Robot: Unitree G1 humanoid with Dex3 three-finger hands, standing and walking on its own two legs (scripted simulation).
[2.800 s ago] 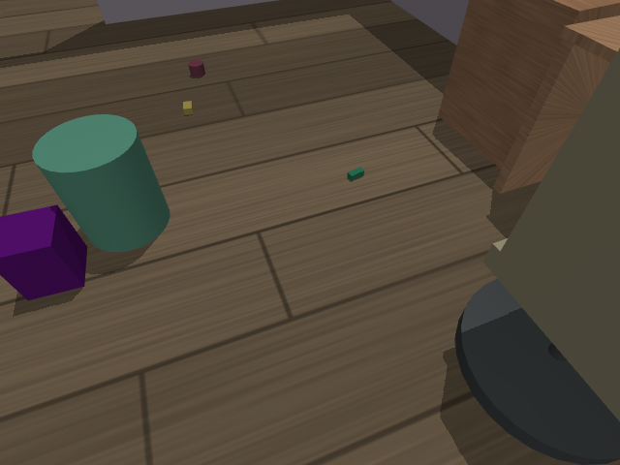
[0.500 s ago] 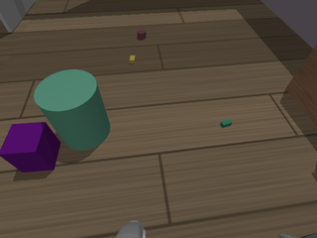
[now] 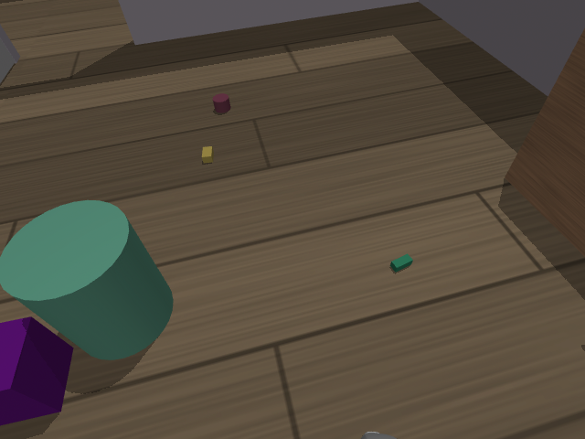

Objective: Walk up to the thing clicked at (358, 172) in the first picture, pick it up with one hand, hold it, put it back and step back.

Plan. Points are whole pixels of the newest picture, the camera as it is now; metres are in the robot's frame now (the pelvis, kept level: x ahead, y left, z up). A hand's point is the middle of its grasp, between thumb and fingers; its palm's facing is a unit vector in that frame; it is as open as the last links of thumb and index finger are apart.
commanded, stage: walk up
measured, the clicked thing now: (401, 263) +0.85 -0.39 -0.74
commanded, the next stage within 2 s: stand in 1.42 s
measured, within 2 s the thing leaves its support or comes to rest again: neither
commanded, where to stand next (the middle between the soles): +0.20 +0.00 m, yaw +2 degrees
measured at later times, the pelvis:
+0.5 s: pelvis +0.12 -0.01 +0.00, yaw +3 degrees
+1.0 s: pelvis +0.13 +0.00 +0.00, yaw +2 degrees
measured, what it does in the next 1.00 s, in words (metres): walks ahead: left foot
